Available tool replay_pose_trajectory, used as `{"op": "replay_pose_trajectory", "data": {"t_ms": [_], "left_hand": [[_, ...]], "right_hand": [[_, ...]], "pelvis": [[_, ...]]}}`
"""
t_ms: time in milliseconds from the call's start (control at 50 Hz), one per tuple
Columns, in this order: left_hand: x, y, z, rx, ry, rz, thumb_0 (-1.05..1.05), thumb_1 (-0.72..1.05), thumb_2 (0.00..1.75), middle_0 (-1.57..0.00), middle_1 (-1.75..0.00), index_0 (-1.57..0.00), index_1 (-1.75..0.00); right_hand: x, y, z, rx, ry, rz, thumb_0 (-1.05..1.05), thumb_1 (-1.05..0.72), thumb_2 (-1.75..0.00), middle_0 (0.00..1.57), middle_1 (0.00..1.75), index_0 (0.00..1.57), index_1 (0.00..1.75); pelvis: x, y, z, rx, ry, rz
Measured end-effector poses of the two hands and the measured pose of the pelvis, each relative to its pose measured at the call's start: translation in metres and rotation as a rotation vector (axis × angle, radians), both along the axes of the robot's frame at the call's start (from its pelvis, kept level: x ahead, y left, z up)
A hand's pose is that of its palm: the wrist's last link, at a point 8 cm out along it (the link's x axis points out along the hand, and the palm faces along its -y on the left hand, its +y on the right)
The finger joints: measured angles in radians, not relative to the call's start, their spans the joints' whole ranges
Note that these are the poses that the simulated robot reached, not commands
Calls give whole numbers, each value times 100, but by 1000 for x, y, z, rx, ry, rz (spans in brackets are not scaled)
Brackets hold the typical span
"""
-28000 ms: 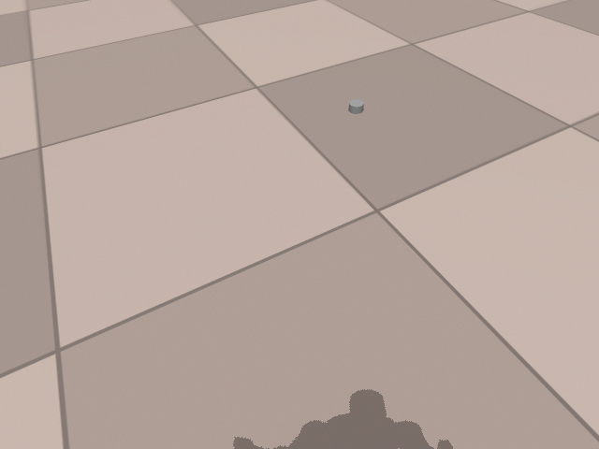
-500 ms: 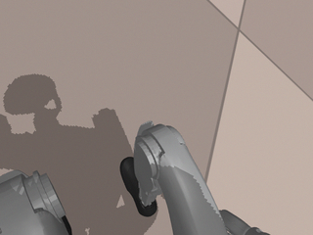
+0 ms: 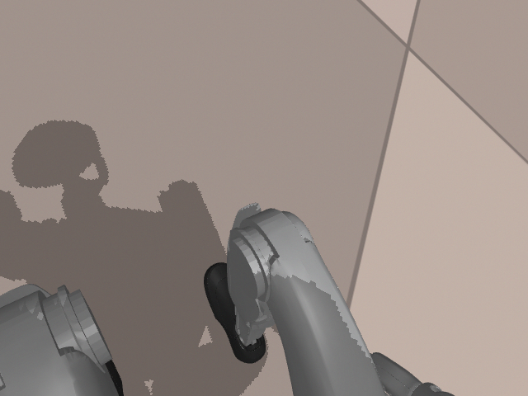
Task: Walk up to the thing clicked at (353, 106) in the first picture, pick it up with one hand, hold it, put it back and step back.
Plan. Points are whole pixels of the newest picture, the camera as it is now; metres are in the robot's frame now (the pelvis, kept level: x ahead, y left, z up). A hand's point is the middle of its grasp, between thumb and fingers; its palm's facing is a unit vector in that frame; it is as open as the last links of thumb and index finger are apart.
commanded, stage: withdraw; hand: left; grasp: from above
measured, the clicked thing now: out of the picture +0.45 +0.31 -0.28
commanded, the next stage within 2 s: home in 0.86 s
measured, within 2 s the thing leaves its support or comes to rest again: rests again in 0.20 s
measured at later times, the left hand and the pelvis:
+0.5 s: hand out of the picture +0.44 +0.32 -0.10, palm faces -0.37 -0.09 -0.92, open 14.0 cm; pelvis +0.00 -0.01 +0.04, yaw +6 degrees
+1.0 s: hand out of the picture +0.43 +0.32 -0.15, palm faces -0.41 -0.09 -0.91, open 13.7 cm; pelvis -0.01 -0.01 +0.02, yaw +7 degrees
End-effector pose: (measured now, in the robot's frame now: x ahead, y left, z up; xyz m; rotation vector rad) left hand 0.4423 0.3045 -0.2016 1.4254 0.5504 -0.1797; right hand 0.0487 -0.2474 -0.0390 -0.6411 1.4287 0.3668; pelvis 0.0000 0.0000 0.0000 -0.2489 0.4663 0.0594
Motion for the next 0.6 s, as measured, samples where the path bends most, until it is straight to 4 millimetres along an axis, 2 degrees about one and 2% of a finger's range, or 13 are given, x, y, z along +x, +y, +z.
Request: {"op": "replay_pose_trajectory", "data": {"t_ms": [120, 220, 340, 500, 600], "left_hand": [[3, -1, 3, 1, -22, 16, 0, -51, 100, -8, -103, -7, -103], [12, 3, 24, 19, -99, 17, 0, -52, 100, -8, -102, -8, -102], [13, 11, 79, 69, -164, 37, 0, -53, 101, -8, -102, -8, -102], [-5, 19, 159, 100, -65, 73, 0, -53, 103, -9, -103, -8, -105], [-7, 14, 186, 73, 22, 48, 0, -52, 104, -10, -104, -9, -106]], "right_hand": [[-1, -3, 3, -9, -4, -8, 0, -90, -90, 20, 30, 20, 30], [-2, -7, 2, 3, 1, -44, 0, -91, -90, 20, 30, 20, 30], [11, -12, -9, 47, -42, -152, 0, -91, -90, 20, 30, 20, 30], [47, -14, -16, 97, -137, -250, 0, -91, -91, 20, 30, 20, 30], [61, -20, -7, 69, -205, -244, 0, -91, -91, 20, 30, 20, 30]], "pelvis": [[-1, 0, 1, 1, 3, 0], [3, -2, 3, 10, 28, 3], [8, -4, 10, 31, 92, 13], [3, -7, 38, 87, 127, 54], [-5, -12, 52, 112, 109, 72]]}}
